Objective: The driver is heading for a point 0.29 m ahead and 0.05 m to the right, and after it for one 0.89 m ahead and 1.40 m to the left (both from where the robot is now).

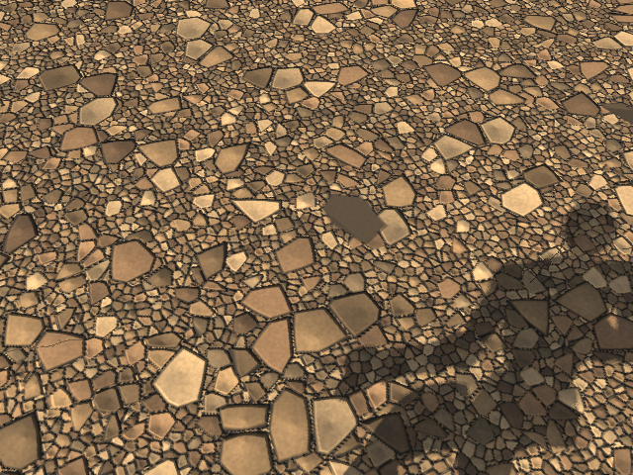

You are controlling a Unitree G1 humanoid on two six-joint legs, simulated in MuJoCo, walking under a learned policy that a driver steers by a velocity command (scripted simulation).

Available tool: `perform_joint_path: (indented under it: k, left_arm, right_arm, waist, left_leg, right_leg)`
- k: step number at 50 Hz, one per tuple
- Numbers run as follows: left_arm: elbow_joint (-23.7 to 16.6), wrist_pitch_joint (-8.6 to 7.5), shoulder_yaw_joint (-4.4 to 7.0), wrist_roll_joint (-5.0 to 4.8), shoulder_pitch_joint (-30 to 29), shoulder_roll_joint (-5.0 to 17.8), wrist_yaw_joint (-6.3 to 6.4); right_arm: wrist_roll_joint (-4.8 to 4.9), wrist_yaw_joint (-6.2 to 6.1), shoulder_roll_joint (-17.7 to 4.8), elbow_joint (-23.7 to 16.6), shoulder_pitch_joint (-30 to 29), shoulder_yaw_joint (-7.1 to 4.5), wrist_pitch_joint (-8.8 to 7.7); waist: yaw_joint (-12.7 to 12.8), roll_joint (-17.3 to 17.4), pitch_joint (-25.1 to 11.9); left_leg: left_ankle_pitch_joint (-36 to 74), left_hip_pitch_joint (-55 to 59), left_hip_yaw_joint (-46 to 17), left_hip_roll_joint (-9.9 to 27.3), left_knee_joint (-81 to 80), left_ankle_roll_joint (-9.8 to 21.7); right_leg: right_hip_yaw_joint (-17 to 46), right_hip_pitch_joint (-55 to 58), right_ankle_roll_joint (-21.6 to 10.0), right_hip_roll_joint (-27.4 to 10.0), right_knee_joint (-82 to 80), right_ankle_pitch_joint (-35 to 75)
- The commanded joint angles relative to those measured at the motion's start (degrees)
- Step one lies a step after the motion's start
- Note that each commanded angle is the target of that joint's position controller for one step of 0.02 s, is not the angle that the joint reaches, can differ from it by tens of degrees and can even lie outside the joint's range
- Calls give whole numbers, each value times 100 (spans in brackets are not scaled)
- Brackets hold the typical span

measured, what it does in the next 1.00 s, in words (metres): steps on the spot: right foot, then left foot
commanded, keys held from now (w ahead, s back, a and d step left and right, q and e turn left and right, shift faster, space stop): e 0.38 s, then w+e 0.02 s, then e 0.10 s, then no key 0.08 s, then q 0.42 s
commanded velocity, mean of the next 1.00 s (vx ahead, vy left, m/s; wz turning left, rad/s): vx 0.03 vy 0.00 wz -0.29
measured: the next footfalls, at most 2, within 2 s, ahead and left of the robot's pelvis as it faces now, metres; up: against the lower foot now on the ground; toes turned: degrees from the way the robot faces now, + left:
right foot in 0.24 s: +0.07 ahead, -0.14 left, +0.00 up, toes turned -11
left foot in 0.68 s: +0.14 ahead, +0.08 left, +0.00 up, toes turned -23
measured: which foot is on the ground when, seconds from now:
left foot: down 0.00-0.24, up 0.26-0.66, down 0.68-1.00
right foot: up 0.00-0.22, down 0.24-1.00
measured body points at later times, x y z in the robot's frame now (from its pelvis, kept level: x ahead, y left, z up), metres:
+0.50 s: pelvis +0.03 -0.04 +0.01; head +0.06 -0.08 +0.46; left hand +0.26 +0.19 -0.06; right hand +0.11 -0.36 -0.10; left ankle +0.10 +0.11 -0.67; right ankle +0.03 -0.13 -0.73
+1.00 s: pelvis +0.06 -0.02 +0.00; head +0.08 -0.03 +0.45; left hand +0.27 +0.22 -0.09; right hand +0.16 -0.32 -0.10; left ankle +0.11 +0.09 -0.73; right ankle +0.03 -0.13 -0.73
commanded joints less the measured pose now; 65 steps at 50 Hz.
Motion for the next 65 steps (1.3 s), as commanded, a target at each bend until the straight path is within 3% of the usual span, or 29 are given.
perform_joint_path:
  k: [1, 8, 11, 12, 13, 14, 15, 17, 19, 20, 24, 27, 30, 32, 33, 34, 35, 36, 37, 40, 46, 49, 51, 52, 53, 54, 56, 60, 65]
  left_arm:
    - [-432, -12, 66, 58, 259, 217, -3]
    - [-673, 53, 113, 55, -162, 370, -214]
    - [-558, 37, 220, 93, 193, 463, -237]
    - [-572, 16, 347, 97, 368, 887, -164]
    - [-804, -16, 436, 143, 223, 1501, -86]
    - [-800, -150, 390, 309, 375, 1297, -126]
    - [-757, -260, 322, 321, 158, 1142, -141]
    - [-815, -299, 228, 112, -416, 809, -101]
    - [-864, -258, 156, 130, -535, 711, -43]
    - [-830, -251, 150, 122, -420, 678, -21]
    - [-814, -214, 205, 118, -317, 805, 23]
    - [-821, -177, 222, 145, -341, 843, -14]
    - [-772, -147, 147, 141, -403, 691, -70]
    - [-722, -153, 5, 126, -595, 364, -82]
    - [-606, -190, -96, 157, -449, 100, -93]
    - [-483, -246, -150, 308, -111, -77, -103]
    - [-401, -299, -123, 391, 385, -25, -128]
    - [-359, -318, -91, 445, 173, 170, -110]
    - [-344, -322, -16, 390, -187, 406, -95]
    - [-444, -280, 35, 298, -487, 389, -16]
    - [-390, -373, 113, 219, -332, 152, 6]
    - [-372, -405, 203, 199, -226, 218, -31]
    - [-351, -398, 277, 228, 0, 379, -33]
    - [-333, -407, 310, 245, 156, 522, -30]
    - [-361, -460, 321, 259, 250, 611, -12]
    - [-374, -526, 277, 250, 307, 560, 16]
    - [-377, -600, 249, 117, 34, 562, 67]
    - [-309, -623, 280, 125, 106, 703, 17]
    - [-147, -646, 348, -21, 88, 911, -178]
  right_arm:
    - [33, -57, -985, -224, -70, -321, -19]
    - [197, -8, -1277, -40, -219, -443, 118]
    - [305, -4, -1140, 140, -71, -428, 176]
    - [198, 24, -853, 216, 183, -361, 202]
    - [-36, 17, -701, -118, 21, -280, 205]
    - [26, -38, -959, -200, -507, -375, 177]
    - [157, -53, -1026, -178, -479, -414, 189]
    - [104, -127, -1085, 29, -228, -475, 220]
    - [86, -107, -1020, 75, -104, -476, 208]
    - [118, -71, -963, 98, -20, -459, 188]
    - [155, -23, -763, -20, -437, -367, 139]
    - [186, 38, -810, 26, -326, -357, 104]
    - [215, 100, -818, 48, -206, -342, 89]
    - [185, 171, -628, 138, 47, -272, 54]
    - [93, 199, -518, 157, 93, -210, 28]
    - [-8, 191, -783, 118, 80, -224, 17]
    - [-45, 182, -943, 57, -375, -194, 20]
    - [21, 194, -757, 10, -577, -169, 22]
    - [72, 210, -752, -2, -516, -171, 12]
    - [188, 165, -1141, 36, -264, -258, -36]
    - [274, 20, -1180, -196, -112, -344, 185]
    - [303, 8, -1152, -368, -182, -378, 272]
    - [317, 23, -1005, -433, -142, -356, 293]
    - [321, 46, -857, -453, -83, -317, 299]
    - [302, 73, -945, -544, -235, -342, 277]
    - [312, 102, -1104, -589, -330, -414, 255]
    - [333, 163, -959, -562, -275, -385, 256]
    - [307, 297, -690, -659, -427, -256, 189]
    - [324, 356, -776, -598, -9, -265, 140]
  waist:
    - [-24, 1037, -1016]
    - [-88, 1043, -952]
    - [104, 731, -931]
    - [45, -352, -825]
    - [-66, -1812, -653]
    - [393, -1144, -941]
    - [199, -856, -843]
    - [-55, -521, -792]
    - [-161, -559, -962]
    - [-156, -508, -1114]
    - [29, -640, -877]
    - [74, -700, -980]
    - [89, -696, -1030]
    - [-126, -574, -1077]
    - [-171, -409, -1068]
    - [69, 180, -1125]
    - [632, 952, -931]
    - [482, 1073, -785]
    - [234, 949, -582]
    - [75, 983, -468]
    - [-33, 834, -705]
    - [-28, 475, -786]
    - [23, -238, -871]
    - [81, -871, -814]
    - [230, -1116, -692]
    - [242, -616, -515]
    - [126, -301, -191]
    - [315, -424, -254]
    - [85, -480, -333]
  left_leg:
    - [1790, 1049, -939, 1525, -996, 1258]
    - [720, 1014, -475, 1773, -968, 1109]
    - [-34, 671, -27, 1487, -139, 510]
    - [-955, -113, 528, 966, 1075, -27]
    - [-3006, -1742, 635, 39, 2636, -580]
    - [-3147, -1838, -376, -54, 3650, -542]
    - [-2645, -1878, -583, 55, 3904, -440]
    - [-1828, -1834, -664, 158, 3747, -438]
    - [-1446, -1411, -601, 5, 3900, -543]
    - [-1240, -1358, -580, -14, 3678, -558]
    - [-1152, -1166, -679, -139, 2243, -609]
    - [-1333, -626, -669, -169, 1704, -576]
    - [-1386, -166, -599, -115, 1252, -495]
    - [-574, 640, -508, -13, 116, -359]
    - [354, 1217, -621, 116, -666, -256]
    - [1379, 1655, -1292, 713, -691, -41]
    - [1576, 1175, -1696, 1023, -494, 472]
    - [460, 567, -1786, 967, -653, 685]
    - [-148, 473, -1630, 691, -674, 509]
    - [-46, 459, -1816, 605, -598, 390]
    - [562, 673, -2442, 617, -227, 730]
    - [436, 309, -2336, 330, 130, 575]
    - [-671, -402, -1665, -181, 880, 215]
    - [-1814, -1073, -1041, -544, 1633, 27]
    - [-2658, -1720, -777, -322, 2911, -72]
    - [-2579, -2088, -908, -11, 3698, -99]
    - [-1928, -2373, -891, 269, 3642, -165]
    - [-1331, -1554, -311, 341, 2671, -278]
    - [-1094, -34, 224, 108, 1133, -37]
  right_leg:
    - [-80, 34, 17, -279, -620, 309]
    - [-414, 919, -362, -312, -2311, 850]
    - [-540, 1913, -762, -29, -3708, 1662]
    - [591, 2509, -1124, -713, -4435, 2829]
    - [2655, 2814, -2190, -2067, -4669, 3859]
    - [2790, 2450, -2600, -2140, -4823, 3606]
    - [2288, 2340, -2335, -1850, -4819, 3296]
    - [1721, 2266, -1795, -1385, -4682, 3109]
    - [1503, 2061, -1772, -1167, -4595, 3688]
    - [1477, 2163, -1771, -1064, -4659, 3072]
    - [1763, 2251, -1787, -961, -4584, 2634]
    - [1962, 2118, -1858, -1037, -4418, 2918]
    - [2116, 2066, -1831, -1068, -4211, 3346]
    - [1917, 1831, -1595, -893, -4016, 3220]
    - [1754, 1617, -1303, -704, -4046, 2701]
    - [1323, 1380, -946, -312, -3652, 1792]
    - [769, 1477, -638, 135, -3740, 845]
    - [663, 1926, -440, 34, -3999, 1053]
    - [613, 1957, -419, 77, -3936, 1270]
    - [470, 1870, -506, 106, -3738, 1629]
    - [103, 1623, -453, 212, -3466, 1464]
    - [194, 1926, -611, 19, -3658, 1742]
    - [800, 2438, -1022, -584, -4212, 1540]
    - [1665, 2761, -1522, -1357, -4706, 1118]
    - [2508, 2813, -2047, -2207, -5104, 796]
    - [2685, 2671, -2189, -2395, -5246, 284]
    - [1972, 2630, -1803, -1981, -5411, -257]
    - [539, 2337, -1469, -1468, -5546, 558]
    - [-164, 1807, -1367, -1549, -5165, 496]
